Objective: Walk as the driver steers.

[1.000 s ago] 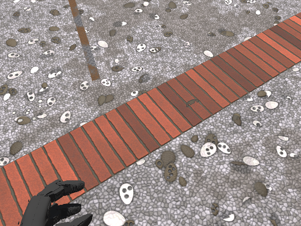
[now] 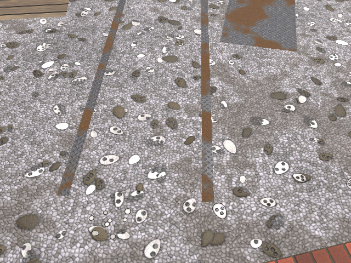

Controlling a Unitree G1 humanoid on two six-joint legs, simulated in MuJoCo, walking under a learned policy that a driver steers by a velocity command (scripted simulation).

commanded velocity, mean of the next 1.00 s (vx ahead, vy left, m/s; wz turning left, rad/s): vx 0.50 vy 0.00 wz -0.33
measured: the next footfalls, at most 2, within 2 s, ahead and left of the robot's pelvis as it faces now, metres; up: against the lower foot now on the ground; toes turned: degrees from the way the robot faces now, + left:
right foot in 0.02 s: +0.18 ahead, -0.10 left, +0.00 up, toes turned -2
left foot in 0.58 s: +0.56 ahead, +0.03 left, -0.12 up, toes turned -18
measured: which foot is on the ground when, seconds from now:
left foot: down 0.00-0.02, up 0.04-0.56, down 0.58-1.00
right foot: up 0.00-0.00, down 0.02-0.60, up 0.62-1.00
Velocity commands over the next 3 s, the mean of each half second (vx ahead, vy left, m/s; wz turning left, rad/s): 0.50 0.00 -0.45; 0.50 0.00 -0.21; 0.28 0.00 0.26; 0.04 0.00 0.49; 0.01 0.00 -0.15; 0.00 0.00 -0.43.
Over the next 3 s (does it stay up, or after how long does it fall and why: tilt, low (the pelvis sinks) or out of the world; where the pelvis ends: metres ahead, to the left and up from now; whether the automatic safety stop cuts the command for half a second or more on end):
stays up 0.83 -0.25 -0.10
